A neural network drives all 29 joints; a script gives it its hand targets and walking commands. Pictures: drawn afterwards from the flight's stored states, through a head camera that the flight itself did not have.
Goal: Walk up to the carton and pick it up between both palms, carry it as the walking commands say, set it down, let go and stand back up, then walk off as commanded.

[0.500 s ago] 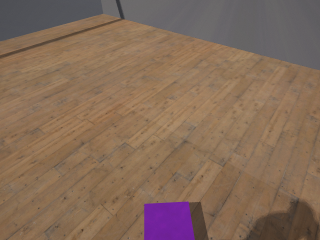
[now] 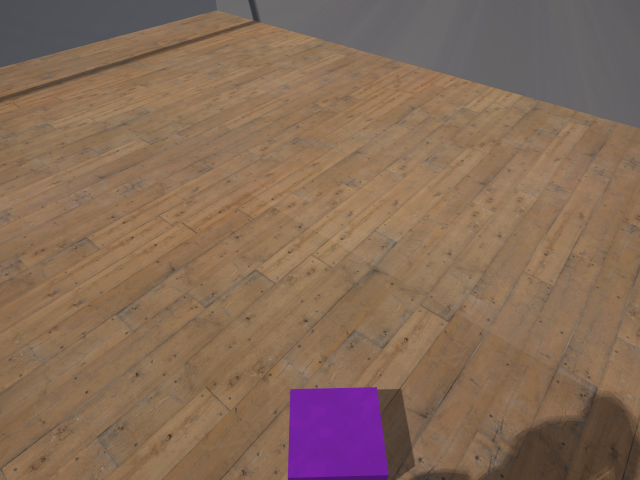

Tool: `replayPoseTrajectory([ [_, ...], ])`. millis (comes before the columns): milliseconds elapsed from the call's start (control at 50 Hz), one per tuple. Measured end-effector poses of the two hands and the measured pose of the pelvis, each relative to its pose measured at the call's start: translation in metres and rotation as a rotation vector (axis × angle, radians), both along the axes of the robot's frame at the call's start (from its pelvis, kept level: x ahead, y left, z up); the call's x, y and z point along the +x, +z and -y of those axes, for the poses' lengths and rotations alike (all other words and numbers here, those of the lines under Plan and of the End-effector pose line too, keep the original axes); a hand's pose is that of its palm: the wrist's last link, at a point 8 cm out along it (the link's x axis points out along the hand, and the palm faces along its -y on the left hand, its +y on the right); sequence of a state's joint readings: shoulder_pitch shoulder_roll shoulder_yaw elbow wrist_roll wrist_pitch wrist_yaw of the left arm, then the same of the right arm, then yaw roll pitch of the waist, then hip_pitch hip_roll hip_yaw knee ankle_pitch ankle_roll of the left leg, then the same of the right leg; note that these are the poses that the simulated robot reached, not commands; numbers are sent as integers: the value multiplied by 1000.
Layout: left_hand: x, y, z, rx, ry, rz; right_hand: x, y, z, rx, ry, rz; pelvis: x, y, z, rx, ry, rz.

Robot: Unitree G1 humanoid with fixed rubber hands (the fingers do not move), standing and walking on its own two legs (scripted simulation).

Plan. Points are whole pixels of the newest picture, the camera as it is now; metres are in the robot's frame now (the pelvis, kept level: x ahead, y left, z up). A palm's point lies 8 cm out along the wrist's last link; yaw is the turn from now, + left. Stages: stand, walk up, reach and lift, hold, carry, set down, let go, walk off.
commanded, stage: stand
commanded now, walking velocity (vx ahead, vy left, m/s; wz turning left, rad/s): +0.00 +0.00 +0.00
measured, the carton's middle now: (335, 438) +0.42 -0.03 -0.70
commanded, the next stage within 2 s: walk off in 0.58 s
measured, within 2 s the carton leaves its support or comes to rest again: neither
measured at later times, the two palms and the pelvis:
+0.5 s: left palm out of the picture -0.07 +0.20 -0.15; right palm out of the picture -0.08 -0.21 -0.14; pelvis -0.02 -0.01 +0.00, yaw +0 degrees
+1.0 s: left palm out of the picture -0.09 +0.21 -0.17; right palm out of the picture -0.03 -0.23 -0.14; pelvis +0.01 -0.02 -0.01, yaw +3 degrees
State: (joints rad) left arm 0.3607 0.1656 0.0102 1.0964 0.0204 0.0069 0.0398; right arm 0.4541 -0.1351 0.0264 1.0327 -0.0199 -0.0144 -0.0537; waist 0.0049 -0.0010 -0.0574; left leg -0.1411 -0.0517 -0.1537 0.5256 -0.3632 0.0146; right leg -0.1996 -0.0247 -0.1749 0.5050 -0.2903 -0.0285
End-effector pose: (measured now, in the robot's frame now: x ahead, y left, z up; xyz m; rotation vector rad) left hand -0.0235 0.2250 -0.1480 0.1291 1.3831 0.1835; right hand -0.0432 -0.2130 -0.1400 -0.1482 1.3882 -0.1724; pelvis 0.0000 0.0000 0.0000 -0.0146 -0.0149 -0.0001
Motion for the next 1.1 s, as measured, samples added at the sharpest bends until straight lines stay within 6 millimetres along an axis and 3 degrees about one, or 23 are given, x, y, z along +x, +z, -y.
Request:
replayPoseTrajectory([
  [360,-48,2,20,-20,32,-104,-29,-3,-5,44,-6,-88,-17,2,11,2,6,10],
  [780,-38,-2,28,-21,39,-76,-27,-4,0,39,5,-92,-21,1,17,-5,9,3],
  [880,-47,-8,28,-34,66,-108,-18,-5,4,37,11,-77,-12,-3,19,-18,14,-4],
  [1020,-70,-19,16,-41,120,-197,19,-2,15,-13,25,-30,14,-12,15,-25,46,-15],
  [1060,-61,-19,13,-48,93,-228,22,-3,16,-30,-13,-21,24,-15,12,-26,48,-26],
  [1100,-29,-17,10,-52,40,-196,15,-1,17,-36,-55,-61,36,-13,13,-24,53,-34],
])
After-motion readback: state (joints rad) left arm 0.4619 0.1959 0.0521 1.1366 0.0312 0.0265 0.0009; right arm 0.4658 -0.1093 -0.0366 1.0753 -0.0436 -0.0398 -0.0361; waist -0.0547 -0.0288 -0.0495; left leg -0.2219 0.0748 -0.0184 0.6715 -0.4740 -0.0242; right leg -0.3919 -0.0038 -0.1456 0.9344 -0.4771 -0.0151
